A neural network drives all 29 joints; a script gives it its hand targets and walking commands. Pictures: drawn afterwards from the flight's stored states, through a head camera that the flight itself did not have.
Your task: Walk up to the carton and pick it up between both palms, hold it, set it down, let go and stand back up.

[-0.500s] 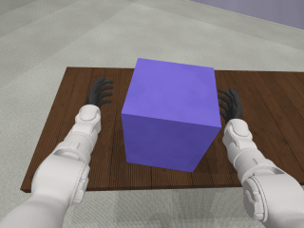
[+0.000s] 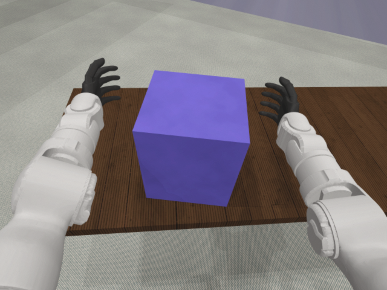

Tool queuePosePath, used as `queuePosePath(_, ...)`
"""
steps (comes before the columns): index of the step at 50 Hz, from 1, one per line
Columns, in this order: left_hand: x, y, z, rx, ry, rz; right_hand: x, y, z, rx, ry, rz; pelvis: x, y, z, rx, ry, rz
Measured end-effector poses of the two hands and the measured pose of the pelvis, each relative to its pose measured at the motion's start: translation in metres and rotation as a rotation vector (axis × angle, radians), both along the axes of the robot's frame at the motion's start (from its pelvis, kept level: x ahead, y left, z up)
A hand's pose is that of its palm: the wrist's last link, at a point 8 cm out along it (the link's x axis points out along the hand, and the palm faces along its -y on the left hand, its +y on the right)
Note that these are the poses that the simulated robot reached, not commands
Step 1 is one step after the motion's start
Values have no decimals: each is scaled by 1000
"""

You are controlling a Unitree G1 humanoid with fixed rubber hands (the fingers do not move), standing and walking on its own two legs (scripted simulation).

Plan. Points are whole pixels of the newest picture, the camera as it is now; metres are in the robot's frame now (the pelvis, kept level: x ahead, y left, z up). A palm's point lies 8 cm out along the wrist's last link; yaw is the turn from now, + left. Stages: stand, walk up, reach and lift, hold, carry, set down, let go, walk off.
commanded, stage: set down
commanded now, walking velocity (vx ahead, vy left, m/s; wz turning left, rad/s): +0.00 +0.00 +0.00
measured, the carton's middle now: (192, 141) +0.47 -0.03 +0.04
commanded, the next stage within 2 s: none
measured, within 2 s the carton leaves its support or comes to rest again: neither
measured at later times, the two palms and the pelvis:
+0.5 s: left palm (76, 80) +0.50 +0.19 +0.21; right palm (294, 100) +0.44 -0.22 +0.19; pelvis +0.04 +0.01 +0.02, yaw -1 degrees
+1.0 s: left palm (76, 134) +0.42 +0.20 +0.15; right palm (301, 147) +0.35 -0.22 +0.14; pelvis +0.01 +0.02 +0.02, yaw -3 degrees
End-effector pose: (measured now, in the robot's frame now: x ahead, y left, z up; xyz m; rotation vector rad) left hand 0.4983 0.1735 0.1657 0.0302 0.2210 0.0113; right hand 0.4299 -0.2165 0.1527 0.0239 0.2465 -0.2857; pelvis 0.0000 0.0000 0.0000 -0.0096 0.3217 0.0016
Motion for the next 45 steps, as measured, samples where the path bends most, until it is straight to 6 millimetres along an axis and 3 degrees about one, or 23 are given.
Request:
queuePosePath(11,13,11,11,-11,19,-36,21,13,32,0,-61,-14,21,1,11,-17,-41,3)
queuePosePath(16,16,19,31,3,11,-44,25,9,45,11,-44,-22,31,5,16,-26,-97,1)
queuePosePath(22,10,21,46,18,20,-65,17,-1,45,24,-33,-25,42,9,20,-27,-173,-3)
queuePosePath(27,-7,19,32,25,40,-89,-4,-6,23,23,-32,-18,45,14,23,-22,-259,-16)
queuePosePath(35,-45,25,-16,12,95,-72,-48,-3,-28,47,-1,-1,35,19,24,-12,-296,-27)
queuePosePath(39,-57,22,-24,8,85,-86,-59,0,-31,45,-18,8,27,20,23,-11,-278,-32)
queuePosePath(45,-74,17,-21,-27,50,-110,-74,2,-14,0,-65,13,20,18,24,-9,-290,-41)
